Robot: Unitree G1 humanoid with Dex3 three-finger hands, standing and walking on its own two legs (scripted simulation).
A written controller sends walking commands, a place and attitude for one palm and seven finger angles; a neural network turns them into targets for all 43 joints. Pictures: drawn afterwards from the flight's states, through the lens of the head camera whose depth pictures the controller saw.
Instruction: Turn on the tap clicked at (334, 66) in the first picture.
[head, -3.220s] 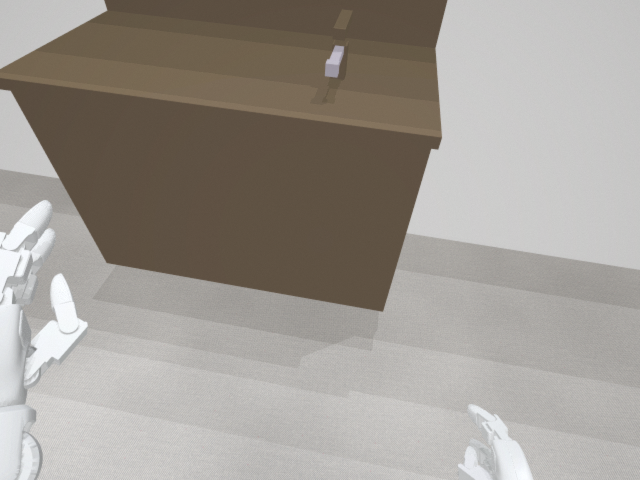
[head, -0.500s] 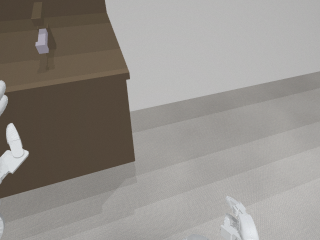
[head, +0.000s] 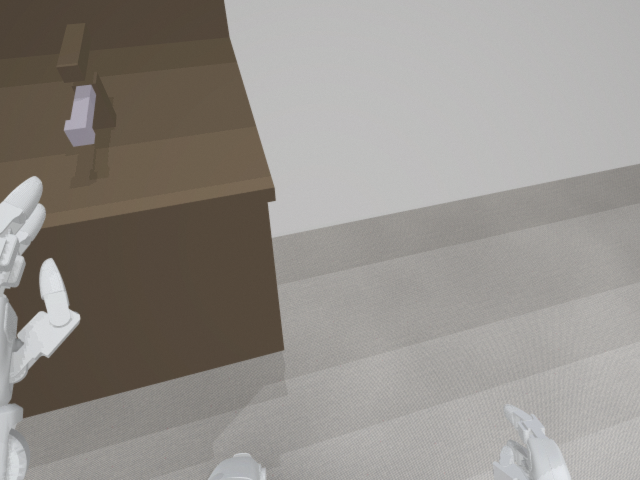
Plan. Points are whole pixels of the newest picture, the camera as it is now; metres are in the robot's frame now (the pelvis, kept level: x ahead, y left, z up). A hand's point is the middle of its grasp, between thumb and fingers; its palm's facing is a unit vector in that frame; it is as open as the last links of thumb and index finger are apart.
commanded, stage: take the last steps up to it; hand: left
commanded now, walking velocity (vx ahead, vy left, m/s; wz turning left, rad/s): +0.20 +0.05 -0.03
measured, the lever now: (80, 132) +0.53 +0.38 +0.12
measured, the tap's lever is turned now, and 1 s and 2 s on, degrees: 0 0 0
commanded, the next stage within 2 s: come to a stop and stand still in 0.22 s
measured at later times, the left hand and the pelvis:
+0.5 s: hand (97, 228) +0.31 +0.24 +0.17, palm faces +0.40 -0.78 -0.47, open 7.4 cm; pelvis +0.09 +0.01 -0.01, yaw -2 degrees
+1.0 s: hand (29, 255) +0.28 +0.30 +0.16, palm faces +0.37 -0.86 -0.35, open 7.4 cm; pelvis +0.04 +0.07 +0.00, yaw -3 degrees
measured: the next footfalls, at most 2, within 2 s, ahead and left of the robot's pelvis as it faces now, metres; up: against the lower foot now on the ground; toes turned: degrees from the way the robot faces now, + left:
left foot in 0.06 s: +0.13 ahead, +0.15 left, +0.00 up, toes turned +9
right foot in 0.44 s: +0.16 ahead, -0.08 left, +0.00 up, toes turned -9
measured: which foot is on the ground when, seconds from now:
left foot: up 0.00-0.04, down 0.06-0.46, up 0.48-0.78, down 0.80-1.00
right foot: down 0.00-0.08, up 0.10-0.42, down 0.44-1.00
